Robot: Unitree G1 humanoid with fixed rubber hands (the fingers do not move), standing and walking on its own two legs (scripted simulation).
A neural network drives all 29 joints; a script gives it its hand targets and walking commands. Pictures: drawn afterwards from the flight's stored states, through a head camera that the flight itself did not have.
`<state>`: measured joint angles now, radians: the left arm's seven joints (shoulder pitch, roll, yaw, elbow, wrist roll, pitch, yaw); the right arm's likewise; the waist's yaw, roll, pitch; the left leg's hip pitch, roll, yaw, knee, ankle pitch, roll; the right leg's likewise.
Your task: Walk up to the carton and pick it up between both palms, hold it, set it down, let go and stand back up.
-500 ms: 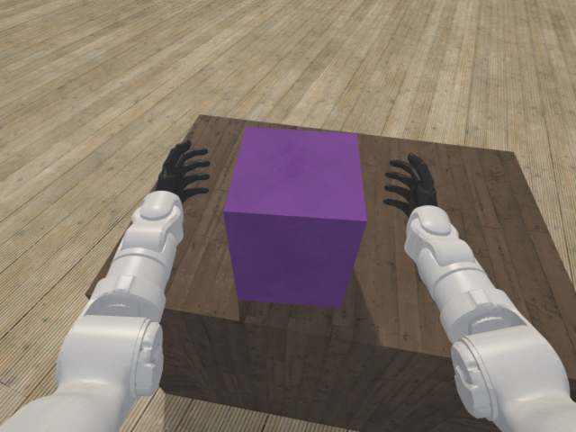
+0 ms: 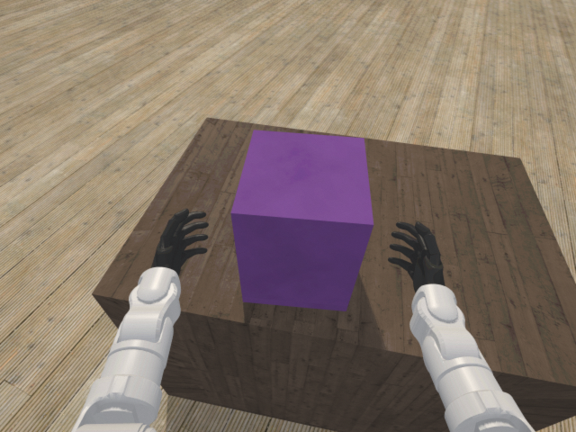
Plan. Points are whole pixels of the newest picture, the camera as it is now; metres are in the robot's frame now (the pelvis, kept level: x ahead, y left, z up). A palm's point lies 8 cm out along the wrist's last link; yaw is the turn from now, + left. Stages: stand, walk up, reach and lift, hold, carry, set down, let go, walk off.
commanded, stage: set down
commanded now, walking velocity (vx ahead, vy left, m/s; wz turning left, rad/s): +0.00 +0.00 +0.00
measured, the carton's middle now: (301, 223) +0.47 +0.02 +0.00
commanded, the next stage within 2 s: let go in 1.68 s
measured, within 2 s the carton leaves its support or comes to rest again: neither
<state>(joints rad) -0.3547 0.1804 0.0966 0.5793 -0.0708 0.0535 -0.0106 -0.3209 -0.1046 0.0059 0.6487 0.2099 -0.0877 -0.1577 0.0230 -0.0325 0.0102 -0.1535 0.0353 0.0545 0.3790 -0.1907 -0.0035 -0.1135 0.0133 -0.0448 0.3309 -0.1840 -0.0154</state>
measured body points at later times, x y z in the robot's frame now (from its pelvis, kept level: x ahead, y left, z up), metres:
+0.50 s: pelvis +0.01 +0.00 +0.00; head +0.01 +0.02 +0.45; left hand +0.26 +0.22 -0.01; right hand +0.27 -0.18 -0.02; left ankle +0.01 +0.12 -0.75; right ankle +0.00 -0.11 -0.75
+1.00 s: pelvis +0.02 +0.00 +0.00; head +0.00 +0.01 +0.45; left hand +0.23 +0.22 -0.04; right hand +0.23 -0.20 -0.03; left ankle +0.01 +0.12 -0.75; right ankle +0.00 -0.11 -0.75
